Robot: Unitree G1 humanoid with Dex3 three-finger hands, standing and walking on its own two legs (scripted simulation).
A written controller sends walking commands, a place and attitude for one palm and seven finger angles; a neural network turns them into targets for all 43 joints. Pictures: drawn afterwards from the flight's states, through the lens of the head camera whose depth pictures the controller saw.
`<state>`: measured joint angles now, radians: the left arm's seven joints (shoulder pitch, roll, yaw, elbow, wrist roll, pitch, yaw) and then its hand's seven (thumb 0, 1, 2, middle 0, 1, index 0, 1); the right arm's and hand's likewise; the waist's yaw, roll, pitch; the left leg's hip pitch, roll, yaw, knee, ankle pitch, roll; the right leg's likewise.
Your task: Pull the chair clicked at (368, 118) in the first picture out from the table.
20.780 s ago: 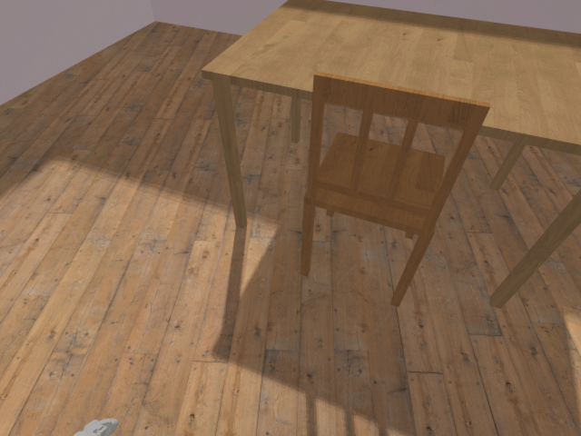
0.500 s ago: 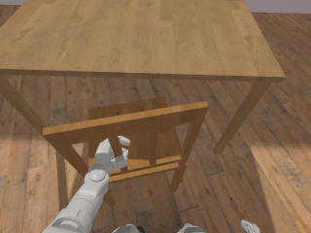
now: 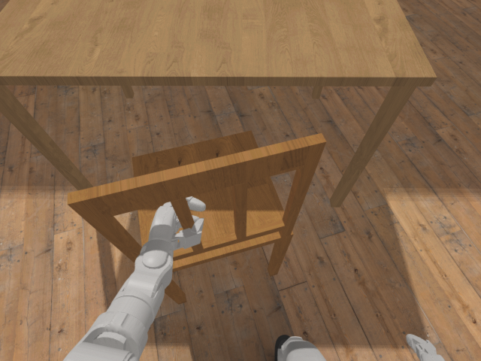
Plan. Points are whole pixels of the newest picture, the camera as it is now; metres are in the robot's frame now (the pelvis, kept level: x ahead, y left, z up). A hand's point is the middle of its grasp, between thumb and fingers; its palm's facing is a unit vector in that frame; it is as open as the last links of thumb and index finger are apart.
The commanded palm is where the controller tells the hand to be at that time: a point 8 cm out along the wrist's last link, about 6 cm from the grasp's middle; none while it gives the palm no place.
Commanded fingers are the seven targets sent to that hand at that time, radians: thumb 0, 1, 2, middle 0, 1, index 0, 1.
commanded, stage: step backward, pulling the chair out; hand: left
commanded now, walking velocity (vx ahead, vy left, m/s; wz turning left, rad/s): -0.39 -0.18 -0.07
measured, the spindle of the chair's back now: (188, 225) +0.37 +0.10 -0.10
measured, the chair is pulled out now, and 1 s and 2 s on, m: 0.24 0.45 0.61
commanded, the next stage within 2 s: stop walking, hand still on the chair in 1.16 s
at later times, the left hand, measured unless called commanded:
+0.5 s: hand (183, 288) +0.24 +0.10 -0.07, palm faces -0.15 -0.97 -0.17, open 5.4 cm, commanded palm +0.23 +0.15 -0.06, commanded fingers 0.00 0.90 0.90 -0.50 -1.45 -0.50 -1.45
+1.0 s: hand out of the picture +0.13 +0.10 -0.06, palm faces -0.14 -0.97 -0.17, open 5.4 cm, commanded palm +0.11 +0.16 -0.06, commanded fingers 0.00 0.90 0.90 -0.50 -1.45 -0.50 -1.45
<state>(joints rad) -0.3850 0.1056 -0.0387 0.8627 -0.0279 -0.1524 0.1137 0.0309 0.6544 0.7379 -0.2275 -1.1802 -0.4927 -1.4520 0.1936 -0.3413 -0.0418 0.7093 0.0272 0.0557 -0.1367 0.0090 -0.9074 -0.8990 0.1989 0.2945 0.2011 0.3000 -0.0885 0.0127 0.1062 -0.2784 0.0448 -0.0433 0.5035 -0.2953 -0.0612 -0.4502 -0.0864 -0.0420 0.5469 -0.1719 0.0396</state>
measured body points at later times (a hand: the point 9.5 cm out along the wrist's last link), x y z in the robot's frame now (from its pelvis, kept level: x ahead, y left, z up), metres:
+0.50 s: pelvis -0.10 +0.02 -0.01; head -0.03 +0.02 +0.44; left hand +0.24 +0.15 -0.05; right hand -0.01 -0.24 -0.13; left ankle -0.08 +0.14 -0.73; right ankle +0.01 -0.12 -0.72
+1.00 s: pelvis -0.21 +0.03 +0.00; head -0.12 +0.01 +0.44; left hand +0.14 +0.15 -0.05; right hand -0.12 -0.27 -0.12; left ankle -0.22 +0.17 -0.73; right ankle -0.17 -0.11 -0.73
